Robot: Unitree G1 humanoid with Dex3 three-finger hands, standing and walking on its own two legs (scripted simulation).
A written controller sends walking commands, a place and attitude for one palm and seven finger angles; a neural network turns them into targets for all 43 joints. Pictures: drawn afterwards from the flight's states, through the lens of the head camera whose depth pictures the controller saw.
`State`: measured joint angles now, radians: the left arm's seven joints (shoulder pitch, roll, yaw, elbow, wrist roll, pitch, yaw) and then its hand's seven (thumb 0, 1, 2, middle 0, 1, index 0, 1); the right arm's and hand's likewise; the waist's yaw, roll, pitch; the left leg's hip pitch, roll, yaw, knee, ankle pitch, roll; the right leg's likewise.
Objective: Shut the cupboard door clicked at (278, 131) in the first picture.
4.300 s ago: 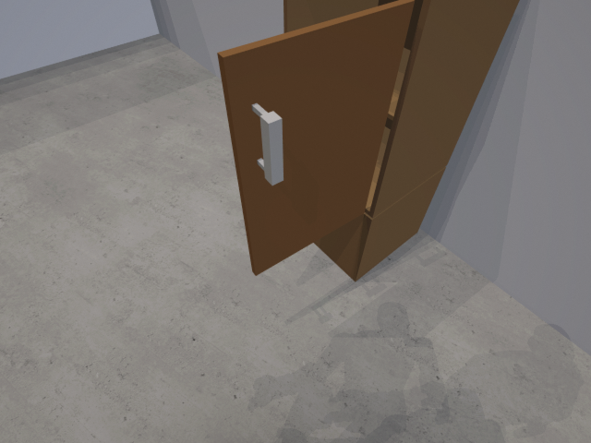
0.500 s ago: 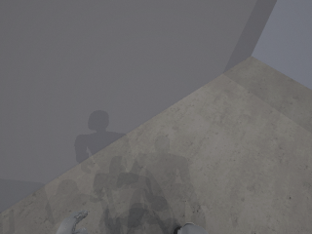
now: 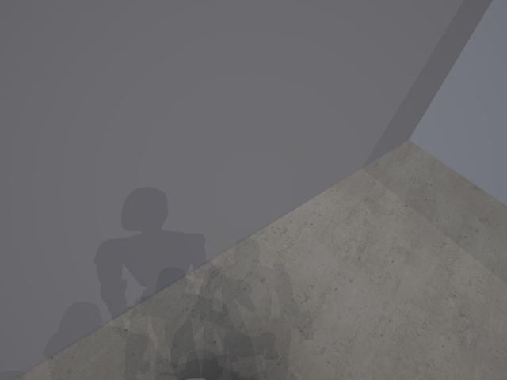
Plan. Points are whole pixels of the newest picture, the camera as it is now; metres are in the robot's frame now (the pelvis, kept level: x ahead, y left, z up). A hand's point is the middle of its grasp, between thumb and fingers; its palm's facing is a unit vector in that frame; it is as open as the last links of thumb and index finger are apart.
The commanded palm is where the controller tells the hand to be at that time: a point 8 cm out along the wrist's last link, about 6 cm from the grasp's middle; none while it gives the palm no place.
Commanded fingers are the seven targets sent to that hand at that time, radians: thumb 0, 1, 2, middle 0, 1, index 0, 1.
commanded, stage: turn to face it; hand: left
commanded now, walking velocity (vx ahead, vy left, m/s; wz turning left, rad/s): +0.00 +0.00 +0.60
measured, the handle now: out of the picture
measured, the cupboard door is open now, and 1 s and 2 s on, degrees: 86 86 86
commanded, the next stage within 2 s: none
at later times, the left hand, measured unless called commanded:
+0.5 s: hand out of the picture +0.08 +0.18 -0.18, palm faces +0.34 -0.92 -0.20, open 7.4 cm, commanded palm none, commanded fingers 0.00 0.90 0.90 -0.20 -0.30 -0.20 -0.30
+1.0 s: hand out of the picture +0.11 +0.17 -0.15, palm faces +0.58 -0.77 -0.27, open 7.4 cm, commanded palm none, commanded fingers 0.00 0.90 0.90 -0.20 -0.30 -0.20 -0.30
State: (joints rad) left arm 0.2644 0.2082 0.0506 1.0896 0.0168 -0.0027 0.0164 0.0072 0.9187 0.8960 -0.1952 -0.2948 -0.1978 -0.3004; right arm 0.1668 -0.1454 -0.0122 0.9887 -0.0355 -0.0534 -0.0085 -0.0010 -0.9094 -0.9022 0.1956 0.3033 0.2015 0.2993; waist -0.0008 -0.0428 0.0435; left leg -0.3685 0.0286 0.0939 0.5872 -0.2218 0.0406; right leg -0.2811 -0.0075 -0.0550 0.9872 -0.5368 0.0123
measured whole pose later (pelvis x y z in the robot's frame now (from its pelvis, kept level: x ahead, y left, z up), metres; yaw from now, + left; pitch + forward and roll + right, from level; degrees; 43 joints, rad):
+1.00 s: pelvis +0.16 -0.04 +0.01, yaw +38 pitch +2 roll +2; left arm 0.19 0.19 0.04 0.88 0.03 0.02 0.03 0.01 0.90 0.90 -0.20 -0.30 -0.20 -0.30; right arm 0.13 -0.25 -0.08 0.93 -0.02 0.08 0.03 0.01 -0.91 -0.90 0.20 0.30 0.20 0.30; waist -0.03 0.00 0.10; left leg -0.49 0.01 0.03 1.10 -0.47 -0.06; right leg -0.26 -0.11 -0.14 0.53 -0.29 0.01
